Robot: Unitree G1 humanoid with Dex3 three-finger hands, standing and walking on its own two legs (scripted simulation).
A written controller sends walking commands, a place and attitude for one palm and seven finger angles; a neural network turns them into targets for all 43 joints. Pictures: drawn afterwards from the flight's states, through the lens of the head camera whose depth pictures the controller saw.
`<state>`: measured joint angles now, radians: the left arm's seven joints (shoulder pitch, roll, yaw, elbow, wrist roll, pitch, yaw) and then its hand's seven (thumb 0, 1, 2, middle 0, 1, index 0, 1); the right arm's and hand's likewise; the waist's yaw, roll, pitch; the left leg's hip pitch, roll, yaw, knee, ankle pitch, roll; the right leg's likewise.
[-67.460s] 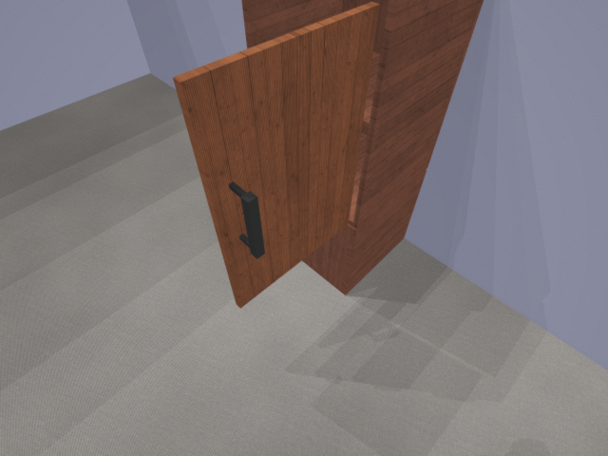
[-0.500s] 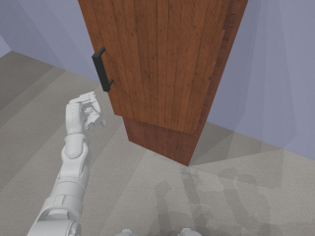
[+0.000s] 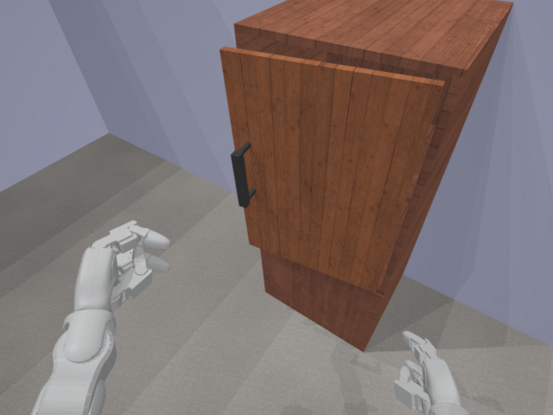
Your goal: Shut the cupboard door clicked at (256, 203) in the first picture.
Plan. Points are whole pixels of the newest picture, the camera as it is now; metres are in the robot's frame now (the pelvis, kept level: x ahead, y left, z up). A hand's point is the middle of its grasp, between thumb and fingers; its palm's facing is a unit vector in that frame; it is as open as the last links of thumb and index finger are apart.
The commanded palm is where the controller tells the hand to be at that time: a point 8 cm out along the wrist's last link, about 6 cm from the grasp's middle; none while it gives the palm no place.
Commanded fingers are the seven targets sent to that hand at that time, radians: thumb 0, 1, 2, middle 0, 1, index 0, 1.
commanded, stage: draw the hand back to the body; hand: left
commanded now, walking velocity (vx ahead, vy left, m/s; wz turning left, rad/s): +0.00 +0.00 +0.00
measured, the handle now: (245, 175) +0.64 +0.15 -0.03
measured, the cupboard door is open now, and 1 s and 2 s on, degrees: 8 8 8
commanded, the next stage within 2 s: step back with the hand held close in 0.72 s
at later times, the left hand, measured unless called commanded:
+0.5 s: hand (43, 299) +0.19 +0.27 +0.16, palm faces +0.49 -0.76 -0.42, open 7.1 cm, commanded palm +0.14 +0.30 +0.18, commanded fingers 0.00 0.90 0.90 -0.20 -0.30 -0.20 -0.30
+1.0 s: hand (54, 295) +0.20 +0.27 +0.16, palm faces +0.43 -0.78 -0.45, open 7.4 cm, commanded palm +0.14 +0.30 +0.18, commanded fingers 0.00 0.90 0.90 -0.20 -0.30 -0.20 -0.30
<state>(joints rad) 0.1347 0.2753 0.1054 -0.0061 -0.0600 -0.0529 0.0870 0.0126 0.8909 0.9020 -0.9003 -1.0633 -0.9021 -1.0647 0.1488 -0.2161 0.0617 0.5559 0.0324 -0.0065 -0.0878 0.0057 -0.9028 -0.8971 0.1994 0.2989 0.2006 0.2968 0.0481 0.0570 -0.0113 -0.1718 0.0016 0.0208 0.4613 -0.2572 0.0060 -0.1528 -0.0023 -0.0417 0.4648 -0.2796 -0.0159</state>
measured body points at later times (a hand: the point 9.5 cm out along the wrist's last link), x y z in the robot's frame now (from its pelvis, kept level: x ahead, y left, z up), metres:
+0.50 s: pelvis +0.01 +0.00 +0.00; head -0.01 -0.03 +0.45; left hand +0.16 +0.31 +0.19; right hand +0.19 -0.22 -0.09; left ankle +0.00 +0.12 -0.74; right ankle -0.02 -0.11 -0.74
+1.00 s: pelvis +0.00 +0.00 +0.00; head -0.01 -0.02 +0.45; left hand +0.17 +0.31 +0.18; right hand +0.18 -0.23 -0.09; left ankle +0.00 +0.12 -0.74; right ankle -0.02 -0.11 -0.74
